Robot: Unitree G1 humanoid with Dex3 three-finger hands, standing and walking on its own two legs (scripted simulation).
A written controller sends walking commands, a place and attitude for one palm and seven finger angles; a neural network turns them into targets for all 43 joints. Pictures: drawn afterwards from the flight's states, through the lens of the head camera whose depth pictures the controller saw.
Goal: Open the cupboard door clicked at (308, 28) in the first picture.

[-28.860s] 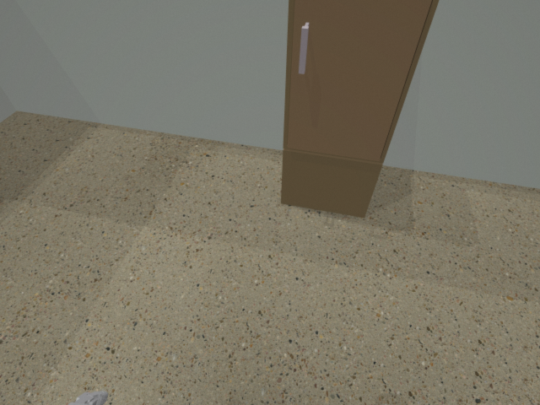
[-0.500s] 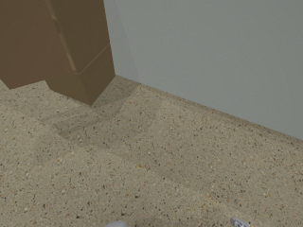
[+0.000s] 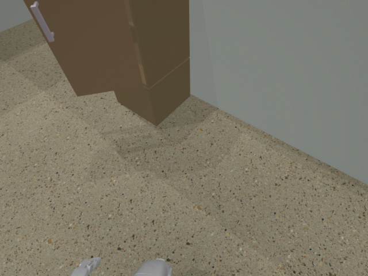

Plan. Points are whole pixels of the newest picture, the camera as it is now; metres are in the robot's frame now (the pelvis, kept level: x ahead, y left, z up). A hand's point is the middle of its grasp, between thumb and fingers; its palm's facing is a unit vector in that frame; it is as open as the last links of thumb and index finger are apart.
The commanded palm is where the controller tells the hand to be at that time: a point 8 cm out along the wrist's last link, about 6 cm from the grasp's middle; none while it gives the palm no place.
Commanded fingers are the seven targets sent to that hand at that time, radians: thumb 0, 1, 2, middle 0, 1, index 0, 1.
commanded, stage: turn to face it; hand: left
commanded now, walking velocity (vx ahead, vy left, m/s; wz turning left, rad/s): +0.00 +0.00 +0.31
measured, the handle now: (43, 22) +1.00 +0.61 +0.04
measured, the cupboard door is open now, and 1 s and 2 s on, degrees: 51 51 51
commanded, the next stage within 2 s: take the last steps up to it in 0.16 s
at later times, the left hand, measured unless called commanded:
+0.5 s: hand out of the picture +0.03 +0.22 -0.16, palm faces +0.22 -0.95 -0.24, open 7.4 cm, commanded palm none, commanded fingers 0.00 0.90 0.90 -0.20 -0.30 -0.20 -0.30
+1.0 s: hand out of the picture +0.06 +0.27 -0.18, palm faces +0.32 -0.93 -0.19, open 7.4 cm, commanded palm none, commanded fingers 0.00 0.90 0.90 -0.20 -0.30 -0.20 -0.30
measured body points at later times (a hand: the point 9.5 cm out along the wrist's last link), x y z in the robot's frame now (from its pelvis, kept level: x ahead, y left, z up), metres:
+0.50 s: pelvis +0.02 +0.01 +0.00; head +0.05 +0.01 +0.45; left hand +0.02 +0.27 -0.14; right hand +0.14 -0.21 -0.15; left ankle +0.01 +0.13 -0.73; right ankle +0.02 -0.11 -0.72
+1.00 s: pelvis +0.15 +0.11 -0.01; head +0.19 +0.13 +0.44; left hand +0.04 +0.32 -0.16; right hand +0.30 -0.09 -0.15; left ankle +0.15 +0.22 -0.73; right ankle +0.09 -0.04 -0.65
